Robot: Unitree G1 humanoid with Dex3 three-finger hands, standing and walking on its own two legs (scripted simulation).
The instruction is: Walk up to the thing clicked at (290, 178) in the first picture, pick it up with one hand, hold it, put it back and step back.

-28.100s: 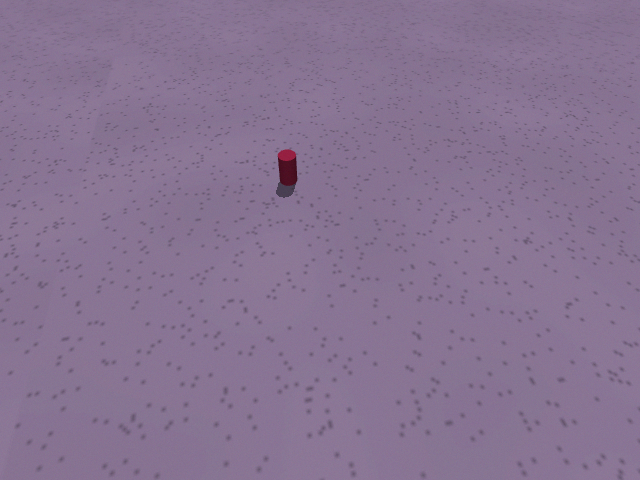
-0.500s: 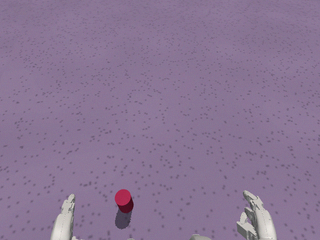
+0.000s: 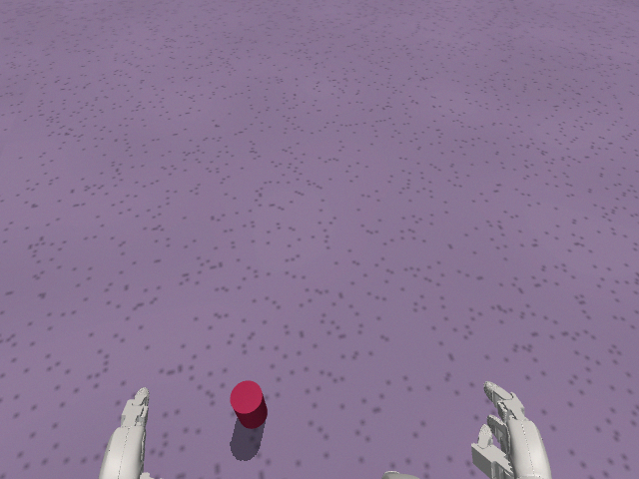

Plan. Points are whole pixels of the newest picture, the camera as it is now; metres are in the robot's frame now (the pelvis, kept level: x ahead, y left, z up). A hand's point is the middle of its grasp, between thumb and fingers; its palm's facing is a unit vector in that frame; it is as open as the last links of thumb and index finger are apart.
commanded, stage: stand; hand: left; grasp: from the side
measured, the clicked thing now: (249, 405) +0.40 +0.19 -0.65
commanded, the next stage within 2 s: none
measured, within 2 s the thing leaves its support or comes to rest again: neither
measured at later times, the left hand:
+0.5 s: hand out of the picture +0.14 +0.21 -0.10, palm faces -0.03 -0.94 -0.33, open 8.3 cm
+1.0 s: hand out of the picture +0.04 +0.24 -0.10, palm faces -0.01 -0.94 -0.34, open 7.4 cm
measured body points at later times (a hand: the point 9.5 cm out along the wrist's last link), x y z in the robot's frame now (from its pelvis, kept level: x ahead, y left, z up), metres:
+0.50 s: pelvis -0.01 +0.00 +0.01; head +0.01 +0.01 +0.46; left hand +0.14 +0.26 -0.08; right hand +0.13 -0.26 -0.09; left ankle -0.01 +0.12 -0.69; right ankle +0.01 -0.13 -0.69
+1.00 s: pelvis -0.01 +0.00 +0.05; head -0.01 -0.01 +0.50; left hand +0.05 +0.29 -0.08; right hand +0.05 -0.28 -0.09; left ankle -0.01 +0.12 -0.69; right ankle +0.01 -0.13 -0.69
